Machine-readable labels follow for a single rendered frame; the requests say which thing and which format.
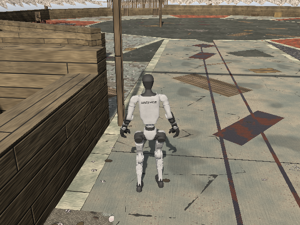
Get left robot forearm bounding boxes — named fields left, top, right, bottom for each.
left=121, top=114, right=131, bottom=130

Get right robot forearm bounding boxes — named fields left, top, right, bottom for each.
left=169, top=112, right=178, bottom=129

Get right robot foot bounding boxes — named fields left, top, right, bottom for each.
left=155, top=174, right=164, bottom=188

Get humanoid robot torso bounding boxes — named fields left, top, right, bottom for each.
left=138, top=94, right=160, bottom=141

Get robot left upper arm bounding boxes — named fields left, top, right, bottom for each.
left=126, top=95, right=139, bottom=121

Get robot right hand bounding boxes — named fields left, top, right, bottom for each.
left=169, top=128, right=180, bottom=138

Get robot left hand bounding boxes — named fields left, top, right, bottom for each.
left=120, top=128, right=130, bottom=138

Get robot right upper arm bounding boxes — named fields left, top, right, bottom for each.
left=158, top=94, right=173, bottom=119

